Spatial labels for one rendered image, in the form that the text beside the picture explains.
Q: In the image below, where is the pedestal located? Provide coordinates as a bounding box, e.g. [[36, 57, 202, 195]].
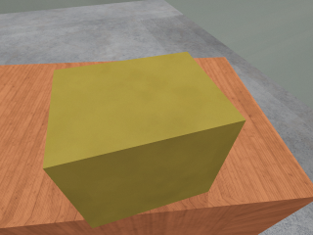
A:
[[0, 57, 313, 235]]

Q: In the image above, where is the carton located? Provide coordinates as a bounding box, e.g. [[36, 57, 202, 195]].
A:
[[43, 52, 246, 228]]

